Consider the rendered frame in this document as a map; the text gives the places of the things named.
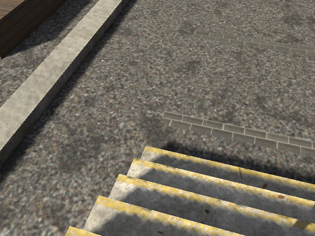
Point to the stairs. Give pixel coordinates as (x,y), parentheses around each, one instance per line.
(166,193)

